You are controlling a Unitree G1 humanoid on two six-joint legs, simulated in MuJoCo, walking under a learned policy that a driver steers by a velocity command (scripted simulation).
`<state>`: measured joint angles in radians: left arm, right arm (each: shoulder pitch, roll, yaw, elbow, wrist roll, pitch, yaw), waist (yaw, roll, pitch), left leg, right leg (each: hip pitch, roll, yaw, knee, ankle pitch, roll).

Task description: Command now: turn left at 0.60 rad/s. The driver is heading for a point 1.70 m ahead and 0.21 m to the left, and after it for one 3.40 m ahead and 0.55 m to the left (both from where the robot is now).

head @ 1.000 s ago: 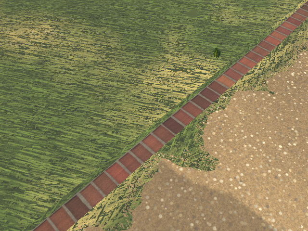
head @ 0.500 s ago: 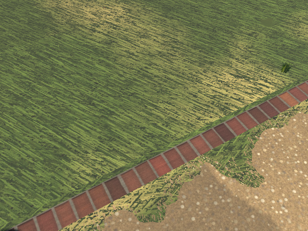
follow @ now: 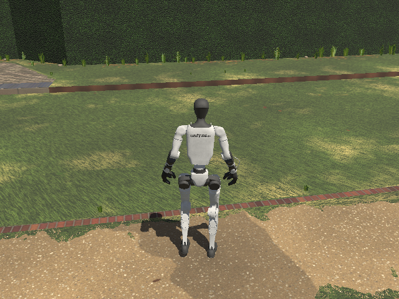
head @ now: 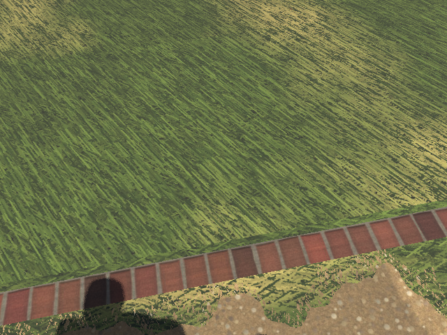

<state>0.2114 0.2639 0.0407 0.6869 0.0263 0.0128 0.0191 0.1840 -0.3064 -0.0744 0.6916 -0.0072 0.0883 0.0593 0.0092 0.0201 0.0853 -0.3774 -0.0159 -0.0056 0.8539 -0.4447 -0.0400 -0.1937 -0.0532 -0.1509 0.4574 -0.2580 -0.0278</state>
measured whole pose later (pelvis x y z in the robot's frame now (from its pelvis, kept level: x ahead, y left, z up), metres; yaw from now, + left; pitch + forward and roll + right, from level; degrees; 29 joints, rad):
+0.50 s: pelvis +0.00 +0.03 +0.00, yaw +14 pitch +0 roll -1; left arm 0.20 0.30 0.05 0.72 0.01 0.07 0.01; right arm 0.23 -0.28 -0.04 0.71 -0.02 0.03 0.01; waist -0.01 -0.01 0.06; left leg -0.21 -0.12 -0.14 0.42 -0.20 0.08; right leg -0.40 -0.01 0.02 0.81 -0.40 0.02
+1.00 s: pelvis +0.02 +0.01 +0.00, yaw +16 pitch -2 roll +0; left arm 0.21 0.25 0.00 0.82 0.02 0.01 0.01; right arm 0.23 -0.27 -0.01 0.94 -0.02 0.02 -0.02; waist 0.00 0.00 0.03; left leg -0.16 -0.07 -0.12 0.45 -0.27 0.03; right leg -0.16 0.04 -0.01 0.44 -0.26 -0.05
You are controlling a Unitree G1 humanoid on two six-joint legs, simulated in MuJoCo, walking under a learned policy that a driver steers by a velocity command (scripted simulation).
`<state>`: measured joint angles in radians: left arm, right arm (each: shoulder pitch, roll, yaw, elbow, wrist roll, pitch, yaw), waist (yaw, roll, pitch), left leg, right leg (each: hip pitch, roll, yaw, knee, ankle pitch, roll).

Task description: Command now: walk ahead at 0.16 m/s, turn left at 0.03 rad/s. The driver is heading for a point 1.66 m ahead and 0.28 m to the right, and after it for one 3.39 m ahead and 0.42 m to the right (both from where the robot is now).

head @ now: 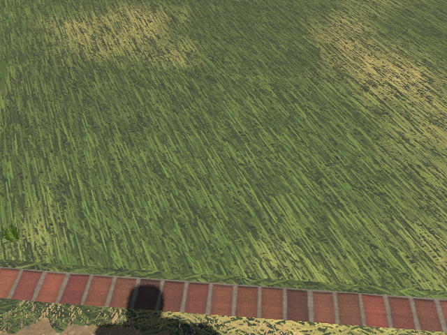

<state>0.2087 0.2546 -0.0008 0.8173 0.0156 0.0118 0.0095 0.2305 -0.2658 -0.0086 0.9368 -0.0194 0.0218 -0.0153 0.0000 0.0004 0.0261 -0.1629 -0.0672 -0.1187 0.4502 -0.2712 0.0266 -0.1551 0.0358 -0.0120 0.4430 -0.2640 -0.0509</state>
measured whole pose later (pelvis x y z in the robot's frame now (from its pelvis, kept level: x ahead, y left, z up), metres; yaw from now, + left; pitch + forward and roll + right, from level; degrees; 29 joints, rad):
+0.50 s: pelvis +0.17 +0.02 +0.00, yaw +0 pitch +1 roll +1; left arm 0.05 0.26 0.02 0.79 0.03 -0.02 -0.05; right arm 0.48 -0.21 -0.01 1.08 -0.02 -0.08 0.00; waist -0.06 -0.03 0.04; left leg 0.14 -0.06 -0.02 0.14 -0.30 0.06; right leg -0.60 -0.06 -0.07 0.73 -0.14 -0.04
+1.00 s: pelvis +0.45 -0.02 +0.00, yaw +0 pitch +0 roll -1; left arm 0.46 0.19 0.02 1.02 0.01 -0.09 -0.01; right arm 0.05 -0.22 -0.01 0.92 -0.03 -0.04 0.04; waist 0.05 0.03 0.05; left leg -0.63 0.09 0.04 0.68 0.01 0.04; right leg 0.05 0.09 -0.08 0.19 -0.25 -0.09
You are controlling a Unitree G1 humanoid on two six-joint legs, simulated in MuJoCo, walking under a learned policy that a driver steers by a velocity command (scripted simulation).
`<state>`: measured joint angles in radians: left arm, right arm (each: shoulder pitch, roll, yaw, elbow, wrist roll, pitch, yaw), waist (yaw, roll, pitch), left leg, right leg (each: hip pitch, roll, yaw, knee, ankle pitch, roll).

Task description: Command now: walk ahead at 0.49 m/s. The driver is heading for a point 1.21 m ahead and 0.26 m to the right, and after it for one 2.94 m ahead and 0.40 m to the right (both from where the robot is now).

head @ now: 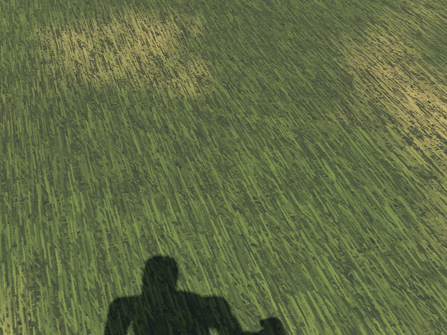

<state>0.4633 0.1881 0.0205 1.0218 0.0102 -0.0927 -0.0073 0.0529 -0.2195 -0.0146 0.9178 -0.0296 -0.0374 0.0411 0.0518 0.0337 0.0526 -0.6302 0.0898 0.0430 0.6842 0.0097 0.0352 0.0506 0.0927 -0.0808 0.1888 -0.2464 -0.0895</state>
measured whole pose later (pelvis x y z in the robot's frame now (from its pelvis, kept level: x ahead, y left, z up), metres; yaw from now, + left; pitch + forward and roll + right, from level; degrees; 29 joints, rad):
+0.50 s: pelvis +0.28 +0.04 +0.00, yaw +0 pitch +0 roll +1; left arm 0.11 0.22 0.04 0.90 0.03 -0.03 -0.03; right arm 0.43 -0.19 -0.04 1.07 -0.01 -0.10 0.00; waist -0.04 -0.04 0.04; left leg 0.00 -0.09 0.08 0.19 -0.20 0.09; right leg -0.63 -0.12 -0.02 0.79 -0.07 -0.02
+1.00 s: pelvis +0.55 -0.02 +0.00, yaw -1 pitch +0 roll +0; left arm 0.43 0.18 0.04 1.05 0.01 -0.09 0.00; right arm 0.14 -0.22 -0.05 0.95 -0.04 -0.03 0.03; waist 0.03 0.04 0.03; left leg -0.61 0.11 0.01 0.91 -0.12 0.02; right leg -0.05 0.08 -0.08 0.24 -0.19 -0.10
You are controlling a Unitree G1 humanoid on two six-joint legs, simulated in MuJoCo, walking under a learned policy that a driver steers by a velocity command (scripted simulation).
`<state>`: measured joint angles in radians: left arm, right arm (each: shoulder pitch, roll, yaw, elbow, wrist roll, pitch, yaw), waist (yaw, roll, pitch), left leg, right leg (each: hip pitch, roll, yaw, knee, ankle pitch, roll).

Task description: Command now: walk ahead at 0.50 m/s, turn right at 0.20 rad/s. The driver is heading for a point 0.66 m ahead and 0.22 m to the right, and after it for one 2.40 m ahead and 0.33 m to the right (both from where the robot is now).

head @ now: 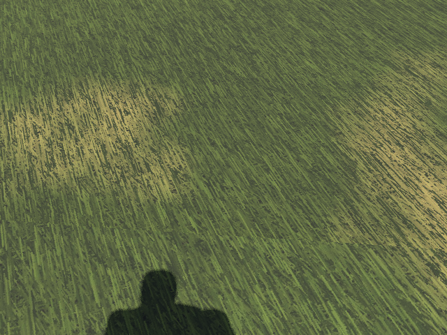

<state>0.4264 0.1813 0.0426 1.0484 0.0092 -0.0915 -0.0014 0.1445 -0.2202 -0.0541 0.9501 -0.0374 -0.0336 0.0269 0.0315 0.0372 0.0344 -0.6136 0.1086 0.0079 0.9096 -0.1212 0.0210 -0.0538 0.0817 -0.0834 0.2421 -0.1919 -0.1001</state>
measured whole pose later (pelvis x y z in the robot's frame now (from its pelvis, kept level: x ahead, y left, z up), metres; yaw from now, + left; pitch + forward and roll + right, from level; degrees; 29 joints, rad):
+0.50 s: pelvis +0.25 +0.03 +0.00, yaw -15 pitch +0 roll +1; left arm 0.20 0.27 0.09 0.87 0.03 0.00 -0.03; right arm 0.32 -0.21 -0.06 0.94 -0.02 -0.10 -0.02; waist -0.01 -0.05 0.03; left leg -0.13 -0.01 0.20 0.32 -0.21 0.05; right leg -0.62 -0.07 0.01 1.10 -0.20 -0.06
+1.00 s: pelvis +0.46 -0.11 -0.01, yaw -33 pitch +0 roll +0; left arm 0.32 0.26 0.08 0.86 0.00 -0.03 0.00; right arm 0.17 -0.25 -0.06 0.77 -0.04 -0.03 0.01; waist 0.01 0.03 0.05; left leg -0.58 0.12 -0.01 1.08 -0.28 -0.04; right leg -0.19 0.14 0.00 0.37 -0.19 -0.14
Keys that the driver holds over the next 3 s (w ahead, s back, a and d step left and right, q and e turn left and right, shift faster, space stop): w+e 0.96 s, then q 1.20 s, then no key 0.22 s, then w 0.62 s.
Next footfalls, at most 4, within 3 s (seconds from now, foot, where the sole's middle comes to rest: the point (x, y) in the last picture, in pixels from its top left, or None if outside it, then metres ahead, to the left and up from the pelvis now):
0.24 left None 0.30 0.11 -0.78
0.78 right None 0.48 -0.16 -0.78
1.26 left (301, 274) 0.69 -0.17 -0.78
1.90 right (356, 287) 0.65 -0.34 -0.78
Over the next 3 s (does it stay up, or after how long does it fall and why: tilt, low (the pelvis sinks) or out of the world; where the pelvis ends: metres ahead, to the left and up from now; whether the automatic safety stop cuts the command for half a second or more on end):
stays up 0.74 -0.27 -0.01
